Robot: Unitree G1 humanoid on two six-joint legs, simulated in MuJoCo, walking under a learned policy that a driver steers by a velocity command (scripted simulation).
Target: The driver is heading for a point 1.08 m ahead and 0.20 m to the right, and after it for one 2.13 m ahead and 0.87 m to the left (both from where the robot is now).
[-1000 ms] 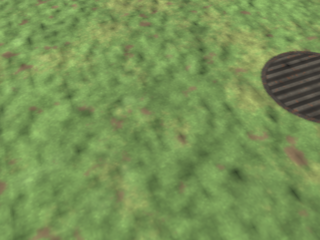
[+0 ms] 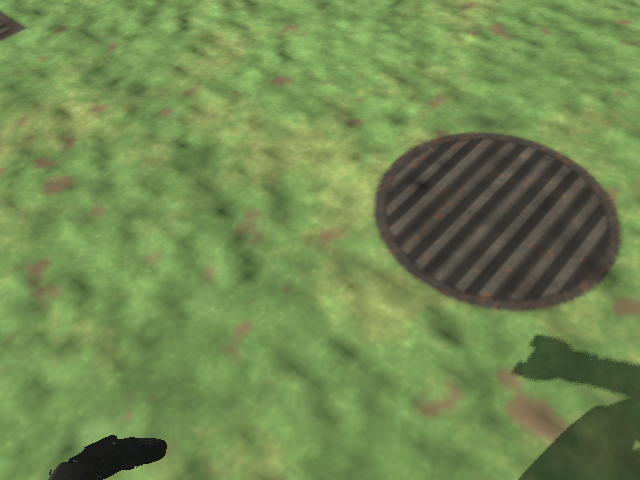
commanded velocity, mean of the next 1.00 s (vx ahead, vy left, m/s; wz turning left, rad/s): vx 0.23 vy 0.00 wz -0.50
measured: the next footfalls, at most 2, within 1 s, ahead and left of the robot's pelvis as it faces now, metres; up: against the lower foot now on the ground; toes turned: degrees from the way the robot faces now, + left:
right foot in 0.10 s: +0.30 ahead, -0.04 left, +0.00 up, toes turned -11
left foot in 0.52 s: +0.57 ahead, +0.00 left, +0.00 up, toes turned -32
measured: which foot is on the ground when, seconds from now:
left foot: down 0.00-0.10, up 0.12-0.50, down 0.52-1.00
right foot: up 0.00-0.08, down 0.10-0.54, up 0.56-0.84, down 0.86-1.00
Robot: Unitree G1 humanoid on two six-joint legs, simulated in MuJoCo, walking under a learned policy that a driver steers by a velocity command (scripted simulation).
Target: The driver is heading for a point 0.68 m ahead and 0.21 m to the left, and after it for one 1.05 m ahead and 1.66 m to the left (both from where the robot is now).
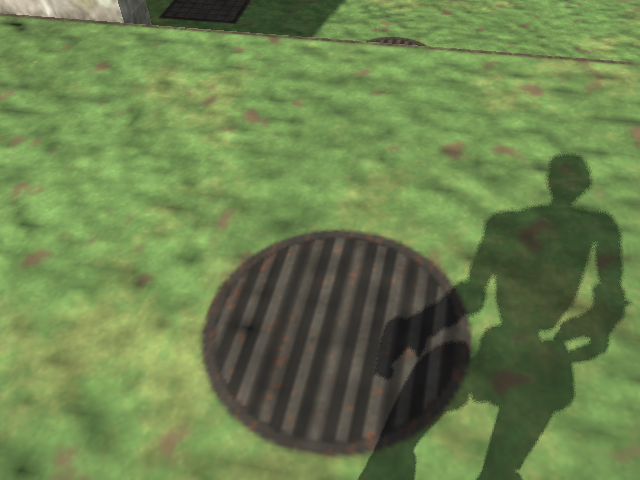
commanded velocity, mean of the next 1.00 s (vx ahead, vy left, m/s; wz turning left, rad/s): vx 0.71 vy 0.00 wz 0.05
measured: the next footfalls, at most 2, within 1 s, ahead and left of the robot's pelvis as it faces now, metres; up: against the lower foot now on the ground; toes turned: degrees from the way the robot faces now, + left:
left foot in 0.36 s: +0.22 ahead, +0.17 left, +0.00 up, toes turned +3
right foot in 0.84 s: +0.68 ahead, -0.01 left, +0.00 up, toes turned -2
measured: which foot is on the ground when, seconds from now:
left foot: down 0.00-0.06, up 0.08-0.34, down 0.36-0.86, up 0.88-1.00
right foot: down 0.00-0.36, up 0.38-0.82, down 0.84-1.00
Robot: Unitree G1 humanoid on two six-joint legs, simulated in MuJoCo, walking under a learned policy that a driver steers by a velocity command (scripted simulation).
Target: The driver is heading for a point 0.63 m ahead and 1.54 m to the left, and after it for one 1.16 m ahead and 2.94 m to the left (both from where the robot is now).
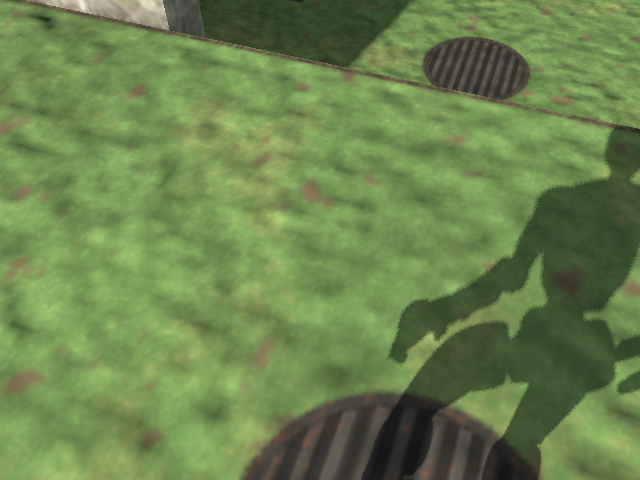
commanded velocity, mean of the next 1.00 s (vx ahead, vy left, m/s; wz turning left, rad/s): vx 0.13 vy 0.00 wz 0.89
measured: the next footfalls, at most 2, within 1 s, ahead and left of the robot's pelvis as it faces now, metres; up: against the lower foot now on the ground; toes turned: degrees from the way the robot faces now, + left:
left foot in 0.26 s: +0.37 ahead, +0.08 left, +0.00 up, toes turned +12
right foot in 0.74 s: +0.51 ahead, -0.07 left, +0.00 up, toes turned +48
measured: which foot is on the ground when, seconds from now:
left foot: up 0.00-0.24, down 0.26-0.72, up 0.74-1.00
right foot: down 0.00-0.26, up 0.28-0.72, down 0.74-1.00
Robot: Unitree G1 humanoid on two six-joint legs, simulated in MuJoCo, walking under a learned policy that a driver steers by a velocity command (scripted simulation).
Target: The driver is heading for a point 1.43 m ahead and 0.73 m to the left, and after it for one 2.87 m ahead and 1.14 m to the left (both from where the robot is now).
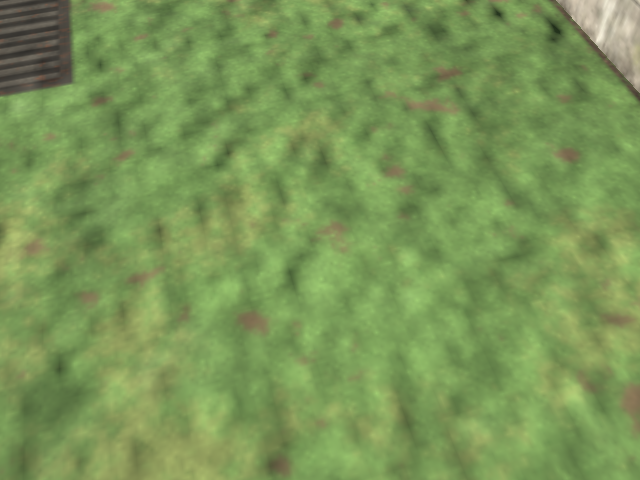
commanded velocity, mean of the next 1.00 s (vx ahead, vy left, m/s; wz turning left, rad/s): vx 0.00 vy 0.00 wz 0.43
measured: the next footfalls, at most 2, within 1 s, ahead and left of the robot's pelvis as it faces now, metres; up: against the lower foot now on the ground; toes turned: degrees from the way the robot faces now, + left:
left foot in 0.18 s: +0.03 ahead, +0.15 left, +0.00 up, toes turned +16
right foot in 0.62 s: +0.13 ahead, -0.06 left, +0.00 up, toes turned +22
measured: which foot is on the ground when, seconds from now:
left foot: up 0.00-0.16, down 0.18-1.00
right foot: down 0.00-0.18, up 0.20-0.60, down 0.62-1.00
